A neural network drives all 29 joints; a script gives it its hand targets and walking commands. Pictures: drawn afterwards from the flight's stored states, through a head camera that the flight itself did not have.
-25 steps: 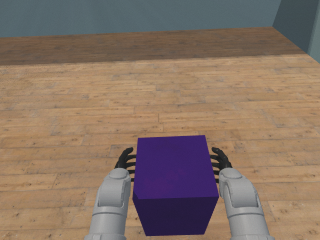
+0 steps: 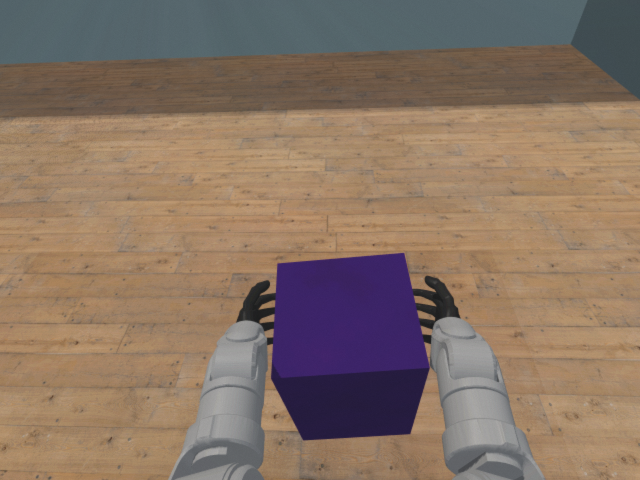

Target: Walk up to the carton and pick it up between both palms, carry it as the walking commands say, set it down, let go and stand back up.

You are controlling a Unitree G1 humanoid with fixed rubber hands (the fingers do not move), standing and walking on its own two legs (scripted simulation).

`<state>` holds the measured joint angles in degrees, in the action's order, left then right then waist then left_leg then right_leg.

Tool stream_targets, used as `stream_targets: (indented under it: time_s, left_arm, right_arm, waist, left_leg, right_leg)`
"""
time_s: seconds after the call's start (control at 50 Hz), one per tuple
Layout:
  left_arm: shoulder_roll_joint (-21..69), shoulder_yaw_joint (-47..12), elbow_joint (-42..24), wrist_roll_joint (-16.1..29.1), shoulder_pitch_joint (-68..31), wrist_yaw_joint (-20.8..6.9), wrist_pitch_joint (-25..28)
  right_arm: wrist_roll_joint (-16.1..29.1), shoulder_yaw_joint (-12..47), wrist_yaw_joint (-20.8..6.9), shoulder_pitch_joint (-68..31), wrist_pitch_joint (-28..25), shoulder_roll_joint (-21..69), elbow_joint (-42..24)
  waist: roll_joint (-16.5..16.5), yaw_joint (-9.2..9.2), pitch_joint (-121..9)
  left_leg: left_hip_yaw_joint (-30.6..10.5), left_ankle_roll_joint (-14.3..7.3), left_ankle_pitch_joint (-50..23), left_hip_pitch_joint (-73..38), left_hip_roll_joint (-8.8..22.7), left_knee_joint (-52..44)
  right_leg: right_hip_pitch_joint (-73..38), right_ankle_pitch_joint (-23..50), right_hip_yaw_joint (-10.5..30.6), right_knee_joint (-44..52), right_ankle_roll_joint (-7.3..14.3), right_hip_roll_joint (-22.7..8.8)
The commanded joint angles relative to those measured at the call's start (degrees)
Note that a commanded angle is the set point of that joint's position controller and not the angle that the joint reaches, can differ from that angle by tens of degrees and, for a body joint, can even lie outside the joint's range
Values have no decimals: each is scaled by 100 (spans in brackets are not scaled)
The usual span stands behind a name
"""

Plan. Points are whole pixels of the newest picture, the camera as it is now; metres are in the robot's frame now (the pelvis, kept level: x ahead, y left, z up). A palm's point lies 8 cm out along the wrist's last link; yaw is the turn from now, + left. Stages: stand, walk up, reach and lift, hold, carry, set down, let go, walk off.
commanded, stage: set down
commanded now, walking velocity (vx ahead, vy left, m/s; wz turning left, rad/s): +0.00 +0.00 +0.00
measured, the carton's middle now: (348, 355) +0.32 -0.03 -0.05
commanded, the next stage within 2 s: none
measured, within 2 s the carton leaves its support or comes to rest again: neither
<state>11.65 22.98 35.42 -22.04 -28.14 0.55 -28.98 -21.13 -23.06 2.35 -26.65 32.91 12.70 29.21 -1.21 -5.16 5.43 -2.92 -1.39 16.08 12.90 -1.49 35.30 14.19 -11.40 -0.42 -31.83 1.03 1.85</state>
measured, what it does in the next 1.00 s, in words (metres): lowers itself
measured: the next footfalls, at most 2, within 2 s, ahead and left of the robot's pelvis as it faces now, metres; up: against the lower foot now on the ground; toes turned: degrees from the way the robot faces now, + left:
none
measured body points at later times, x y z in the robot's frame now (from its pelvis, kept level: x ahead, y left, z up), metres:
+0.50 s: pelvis -0.01 +0.02 -0.03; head +0.12 +0.01 +0.40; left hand +0.37 +0.10 -0.09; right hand +0.33 -0.17 -0.09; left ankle +0.04 +0.11 -0.73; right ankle +0.07 -0.11 -0.73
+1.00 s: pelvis +0.00 +0.00 -0.10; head +0.18 -0.01 +0.31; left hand +0.39 +0.09 -0.18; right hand +0.35 -0.17 -0.19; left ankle +0.04 +0.11 -0.73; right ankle +0.07 -0.11 -0.73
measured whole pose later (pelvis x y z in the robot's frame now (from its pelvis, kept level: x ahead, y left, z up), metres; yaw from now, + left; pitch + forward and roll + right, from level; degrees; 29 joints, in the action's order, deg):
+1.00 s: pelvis +0.00 +0.00 -0.10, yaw +0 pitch +31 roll +0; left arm 8.5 17.0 38.5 -12.1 -33.3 4.9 -5.5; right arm -13.1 -21.1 5.1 -27.4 7.0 9.9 30.0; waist -2.1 -2.9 -7.2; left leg -1.2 -0.7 25.1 72.9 -2.9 67.1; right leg 75.4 -20.6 0.5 -65.1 0.5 1.3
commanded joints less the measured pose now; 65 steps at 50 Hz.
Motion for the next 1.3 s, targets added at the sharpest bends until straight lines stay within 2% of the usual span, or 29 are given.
stream_targets:
  time_s: [0.0, 0.18, 0.3, 0.5, 0.68, 0.84, 1.1, 1.28]
  left_arm:
    - [4869, -2250, 249, 937, -3312, -1404, 489]
    - [5049, -2477, 377, 811, -3039, -1249, 1061]
    - [5333, -2835, 392, 844, -2919, -1018, 1496]
    - [5333, -3121, 409, 880, -2710, -673, 1956]
    - [4995, -3323, 345, 1048, -2621, -576, 2214]
    - [4686, -3340, 390, 1137, -2648, -498, 2412]
    - [4249, -3304, 460, 1346, -3154, -211, 2584]
    - [4043, -3201, 526, 1477, -3725, 61, 2568]
  right_arm:
    - [927, 2270, -953, -2778, -396, 5569, 436]
    - [658, 2191, -965, -2599, -1202, 5127, 407]
    - [593, 2364, -1128, -2729, -1709, 4841, 245]
    - [735, 2892, -1292, -2825, -2219, 4563, 96]
    - [867, 3157, -1040, -2583, -2459, 4491, 73]
    - [984, 3242, -759, -2535, -2661, 4390, 126]
    - [1276, 3342, -347, -3134, -2866, 3968, 118]
    - [1435, 3191, -192, -3750, -2846, 3643, 272]
  waist:
    - [325, 82, -1734]
    - [-15, -33, -2489]
    - [-90, -102, -3146]
    - [-79, 60, -4086]
    - [47, 56, -4755]
    - [49, 75, -5098]
    - [62, 96, -5525]
    - [49, 68, -5714]
  left_leg:
    - [-352, -275, 271, 868, -308, -439]
    - [-394, -183, 13, 1631, -359, -312]
    - [-503, -18, -293, 1892, -391, 47]
    - [-482, 101, -678, 2293, -520, 789]
    - [-309, 107, -825, 3311, -692, 1514]
    - [-177, 113, -630, 4290, -797, 2125]
    - [44, 133, -19, 5319, -914, 3145]
    - [127, 177, 379, 5778, -961, 3724]
  right_leg:
    - [-867, -790, 932, 616, -29, 9]
    - [-367, 319, 565, -179, 25, 314]
    - [440, 576, 480, -694, 76, 433]
    - [1787, 645, 387, -1519, 26, 546]
    - [2314, 987, 379, -2100, -111, 595]
    - [2726, 1072, 395, -2607, -202, 640]
    - [3504, 563, 280, -3517, -266, 696]
    - [4179, 108, 160, -4071, -269, 752]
